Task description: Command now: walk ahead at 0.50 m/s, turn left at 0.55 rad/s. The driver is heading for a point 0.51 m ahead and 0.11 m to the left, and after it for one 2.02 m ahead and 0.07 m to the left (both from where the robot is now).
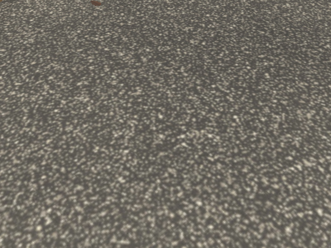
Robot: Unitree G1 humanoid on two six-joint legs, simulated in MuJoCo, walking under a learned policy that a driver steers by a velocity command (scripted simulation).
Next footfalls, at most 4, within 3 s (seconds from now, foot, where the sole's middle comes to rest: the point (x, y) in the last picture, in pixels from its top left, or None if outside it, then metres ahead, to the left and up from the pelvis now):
0.14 left None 0.25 0.14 -0.78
0.62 right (183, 226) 0.56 0.01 -0.78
1.08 left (128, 234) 0.51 0.22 -0.78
1.50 right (194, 247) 0.49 -0.04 -0.78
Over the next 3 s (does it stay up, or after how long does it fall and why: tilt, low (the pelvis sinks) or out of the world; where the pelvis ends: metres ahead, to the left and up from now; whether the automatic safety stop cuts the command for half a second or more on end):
stays up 0.62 0.12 -0.01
